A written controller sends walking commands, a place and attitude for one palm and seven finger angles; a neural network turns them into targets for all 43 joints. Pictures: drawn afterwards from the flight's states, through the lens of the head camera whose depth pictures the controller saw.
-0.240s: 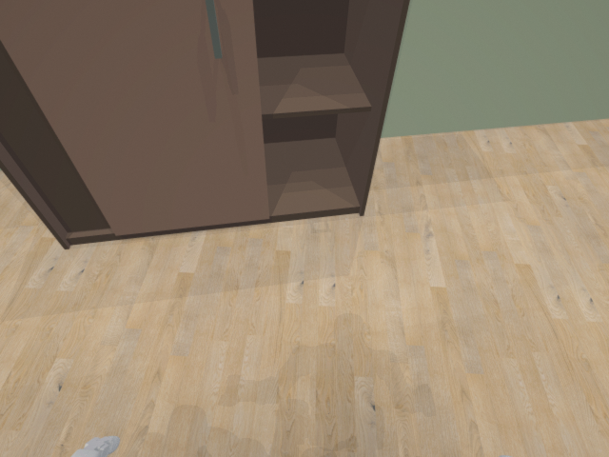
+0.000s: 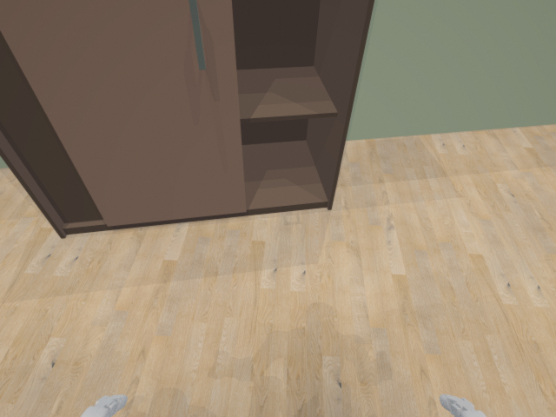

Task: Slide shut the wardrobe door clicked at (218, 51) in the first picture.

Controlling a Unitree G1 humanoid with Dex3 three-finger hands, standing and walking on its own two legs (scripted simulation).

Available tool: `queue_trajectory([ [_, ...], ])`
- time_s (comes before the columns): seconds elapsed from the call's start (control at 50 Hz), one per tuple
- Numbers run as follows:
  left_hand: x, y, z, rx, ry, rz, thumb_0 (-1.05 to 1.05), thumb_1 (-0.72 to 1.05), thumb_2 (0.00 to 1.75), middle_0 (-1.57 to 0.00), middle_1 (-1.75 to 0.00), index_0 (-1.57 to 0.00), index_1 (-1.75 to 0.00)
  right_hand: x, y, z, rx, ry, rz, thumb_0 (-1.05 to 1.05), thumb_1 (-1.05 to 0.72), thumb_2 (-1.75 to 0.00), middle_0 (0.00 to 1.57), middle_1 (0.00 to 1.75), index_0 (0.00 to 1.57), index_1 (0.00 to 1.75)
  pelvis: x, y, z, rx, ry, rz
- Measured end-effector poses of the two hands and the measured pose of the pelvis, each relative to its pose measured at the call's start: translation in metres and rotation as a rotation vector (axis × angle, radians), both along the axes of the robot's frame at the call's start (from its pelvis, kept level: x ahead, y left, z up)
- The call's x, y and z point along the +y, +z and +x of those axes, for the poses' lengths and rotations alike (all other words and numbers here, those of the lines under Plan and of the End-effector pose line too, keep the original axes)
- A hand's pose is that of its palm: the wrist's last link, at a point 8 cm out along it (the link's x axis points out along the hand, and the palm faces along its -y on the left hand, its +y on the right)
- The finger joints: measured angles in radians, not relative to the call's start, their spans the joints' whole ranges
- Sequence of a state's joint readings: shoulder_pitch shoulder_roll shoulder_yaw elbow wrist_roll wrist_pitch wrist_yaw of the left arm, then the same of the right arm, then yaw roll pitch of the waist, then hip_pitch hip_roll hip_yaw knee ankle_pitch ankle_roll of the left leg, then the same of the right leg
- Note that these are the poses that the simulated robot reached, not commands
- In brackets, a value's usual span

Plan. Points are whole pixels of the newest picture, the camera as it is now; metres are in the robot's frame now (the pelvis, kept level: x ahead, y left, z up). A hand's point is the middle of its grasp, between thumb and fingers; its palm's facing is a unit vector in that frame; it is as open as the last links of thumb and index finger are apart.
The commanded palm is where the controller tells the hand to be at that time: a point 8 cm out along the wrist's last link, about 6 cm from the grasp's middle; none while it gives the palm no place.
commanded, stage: stand and wait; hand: left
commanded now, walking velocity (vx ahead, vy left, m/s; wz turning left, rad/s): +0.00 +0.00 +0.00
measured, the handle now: (197, 31) +1.06 +0.31 +0.11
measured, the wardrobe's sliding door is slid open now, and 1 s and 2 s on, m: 0.41 0.41 0.41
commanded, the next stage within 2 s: look at it before walking up in 0.94 s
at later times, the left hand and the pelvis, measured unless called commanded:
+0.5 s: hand out of the picture +0.04 +0.23 -0.15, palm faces -0.02 -0.94 -0.34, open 7.4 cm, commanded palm none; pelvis -0.02 -0.01 +0.01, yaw +0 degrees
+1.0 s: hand out of the picture +0.04 +0.22 -0.15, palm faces -0.03 -0.95 -0.32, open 7.4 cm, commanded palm none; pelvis -0.04 -0.02 +0.01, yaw +0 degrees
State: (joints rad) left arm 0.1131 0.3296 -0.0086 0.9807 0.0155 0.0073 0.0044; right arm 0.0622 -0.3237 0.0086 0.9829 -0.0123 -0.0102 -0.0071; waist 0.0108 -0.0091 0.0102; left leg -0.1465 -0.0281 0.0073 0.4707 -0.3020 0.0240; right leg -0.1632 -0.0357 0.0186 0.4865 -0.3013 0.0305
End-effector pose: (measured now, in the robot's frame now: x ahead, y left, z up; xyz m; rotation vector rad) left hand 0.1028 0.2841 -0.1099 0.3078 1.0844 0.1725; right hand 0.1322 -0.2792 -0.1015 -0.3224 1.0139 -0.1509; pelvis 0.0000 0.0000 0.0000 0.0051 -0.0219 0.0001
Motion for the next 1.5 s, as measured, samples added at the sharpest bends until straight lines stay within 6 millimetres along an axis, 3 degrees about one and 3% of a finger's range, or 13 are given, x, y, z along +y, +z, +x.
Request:
queue_trajectory([
  [0.12,-0.005,-0.003,-0.016,0.035,0.013,-0.008,0.00,0.91,0.90,-0.21,-0.30,-0.20,-0.30,-0.007,-0.003,-0.018,0.044,-0.013,-0.005,0.00,-0.90,-0.90,0.21,0.30,0.21,0.30,-0.004,0.002,-0.004,-0.005,0.001,0.000],
  [0.34,-0.004,-0.005,-0.054,0.122,0.038,0.008,0.01,0.91,0.90,-0.21,-0.30,-0.20,-0.30,-0.025,-0.011,-0.071,0.168,-0.060,-0.019,0.01,-0.90,-0.90,0.20,0.30,0.21,0.30,-0.011,0.004,-0.015,-0.015,0.001,0.000],
  [0.56,-0.007,-0.002,-0.065,0.129,0.034,0.016,0.01,0.91,0.90,-0.21,-0.30,-0.20,-0.30,-0.030,-0.015,-0.098,0.208,-0.078,-0.008,0.01,-0.90,-0.90,0.20,0.30,0.21,0.30,-0.016,0.006,-0.027,-0.021,-0.002,0.001],
  [1.08,-0.014,-0.005,-0.072,0.137,0.026,-0.002,0.00,0.91,0.90,-0.21,-0.30,-0.20,-0.30,-0.030,-0.013,-0.105,0.214,-0.077,-0.005,0.00,-0.90,-0.90,0.20,0.30,0.21,0.30,-0.018,0.007,-0.035,-0.010,-0.003,-0.001],
  [1.5,-0.008,-0.002,-0.063,0.128,0.027,0.008,0.00,0.91,0.90,-0.21,-0.30,-0.20,-0.30,-0.026,-0.010,-0.083,0.183,-0.063,-0.003,0.00,-0.90,-0.90,0.20,0.30,0.21,0.30,-0.015,0.008,-0.027,-0.010,-0.004,-0.001],
])
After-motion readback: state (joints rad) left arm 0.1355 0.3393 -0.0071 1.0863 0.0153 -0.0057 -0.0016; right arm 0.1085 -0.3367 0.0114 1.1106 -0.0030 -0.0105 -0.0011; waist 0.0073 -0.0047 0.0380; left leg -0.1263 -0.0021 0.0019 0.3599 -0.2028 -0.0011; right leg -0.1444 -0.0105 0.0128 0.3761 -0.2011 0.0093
